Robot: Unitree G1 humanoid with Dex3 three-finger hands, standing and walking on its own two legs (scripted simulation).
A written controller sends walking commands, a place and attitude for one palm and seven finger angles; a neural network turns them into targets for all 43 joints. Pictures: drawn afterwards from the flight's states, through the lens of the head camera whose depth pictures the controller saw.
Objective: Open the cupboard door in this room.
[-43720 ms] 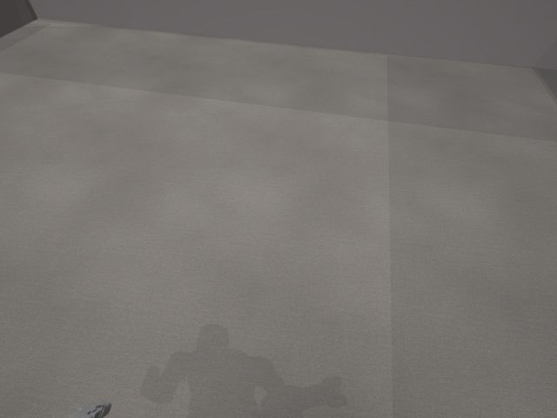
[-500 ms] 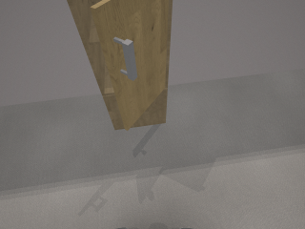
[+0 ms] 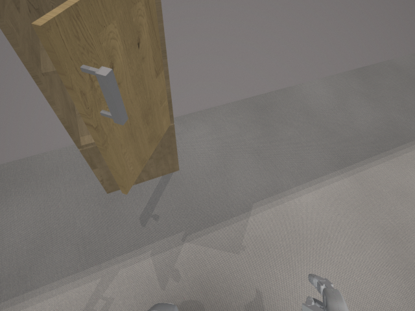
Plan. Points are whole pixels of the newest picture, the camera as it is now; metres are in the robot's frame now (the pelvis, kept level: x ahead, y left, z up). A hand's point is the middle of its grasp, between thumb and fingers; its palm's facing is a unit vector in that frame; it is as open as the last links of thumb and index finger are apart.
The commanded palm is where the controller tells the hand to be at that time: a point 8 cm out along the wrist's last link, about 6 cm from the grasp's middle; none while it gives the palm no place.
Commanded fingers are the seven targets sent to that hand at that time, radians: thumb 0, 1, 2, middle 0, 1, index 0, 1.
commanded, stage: walk to a spot facing it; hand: left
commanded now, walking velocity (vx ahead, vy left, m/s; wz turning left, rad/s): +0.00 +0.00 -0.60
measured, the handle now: (105, 95) +0.50 +0.28 +0.08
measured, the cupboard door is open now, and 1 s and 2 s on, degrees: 47 47 47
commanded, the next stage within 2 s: none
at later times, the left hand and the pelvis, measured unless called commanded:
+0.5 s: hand (150, 279) +0.19 +0.15 -0.16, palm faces -0.34 -0.89 -0.30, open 7.4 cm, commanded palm none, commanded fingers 0.00 0.90 0.90 -0.20 -0.30 -0.20 -0.30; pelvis +0.01 -0.02 +0.00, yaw -20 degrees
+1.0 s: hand (215, 231) +0.31 +0.01 -0.16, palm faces -0.66 -0.74 -0.15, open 7.4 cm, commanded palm none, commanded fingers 0.00 0.90 0.90 -0.20 -0.30 -0.20 -0.30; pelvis +0.11 -0.06 +0.01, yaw -39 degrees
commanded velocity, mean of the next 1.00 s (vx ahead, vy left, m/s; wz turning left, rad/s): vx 0.17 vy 0.00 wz -0.59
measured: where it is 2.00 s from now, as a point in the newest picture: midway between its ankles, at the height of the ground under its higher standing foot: (306, 268)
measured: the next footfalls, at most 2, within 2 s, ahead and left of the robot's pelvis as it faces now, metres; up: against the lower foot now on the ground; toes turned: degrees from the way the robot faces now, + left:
left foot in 0.02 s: +0.05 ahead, +0.13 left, +0.00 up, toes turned -1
right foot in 0.36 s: +0.02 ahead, -0.14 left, +0.00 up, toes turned -19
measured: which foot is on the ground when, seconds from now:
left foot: up 0.00-0.00, down 0.02-0.36, up 0.38-0.66, down 0.68-1.00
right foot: down 0.00-0.00, up 0.02-0.34, down 0.36-0.68, up 0.70-1.00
